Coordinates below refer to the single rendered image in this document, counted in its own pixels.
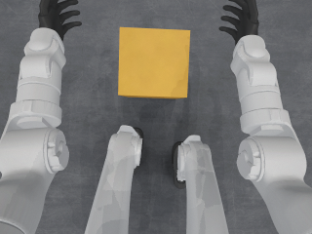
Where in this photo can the right robot forearm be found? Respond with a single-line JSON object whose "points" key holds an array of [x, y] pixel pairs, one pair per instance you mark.
{"points": [[263, 114]]}

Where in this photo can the robot left upper arm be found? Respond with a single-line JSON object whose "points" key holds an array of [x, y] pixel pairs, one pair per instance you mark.
{"points": [[29, 160]]}

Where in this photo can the carton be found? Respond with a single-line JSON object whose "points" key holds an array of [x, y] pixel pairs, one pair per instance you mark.
{"points": [[153, 62]]}

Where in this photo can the robot right upper arm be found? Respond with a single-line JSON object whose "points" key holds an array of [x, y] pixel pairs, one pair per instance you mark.
{"points": [[276, 167]]}

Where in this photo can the right robot foot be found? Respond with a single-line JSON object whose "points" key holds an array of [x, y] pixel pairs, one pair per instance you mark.
{"points": [[180, 184]]}

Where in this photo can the right robot hand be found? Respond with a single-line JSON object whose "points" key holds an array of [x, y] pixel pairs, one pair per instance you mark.
{"points": [[247, 24]]}

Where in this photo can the left robot forearm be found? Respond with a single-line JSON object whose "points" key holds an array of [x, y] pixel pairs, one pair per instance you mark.
{"points": [[39, 83]]}

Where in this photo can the robot right thigh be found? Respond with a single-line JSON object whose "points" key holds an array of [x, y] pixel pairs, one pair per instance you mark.
{"points": [[204, 209]]}

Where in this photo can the left robot hand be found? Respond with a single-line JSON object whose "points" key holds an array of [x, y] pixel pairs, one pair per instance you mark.
{"points": [[50, 16]]}

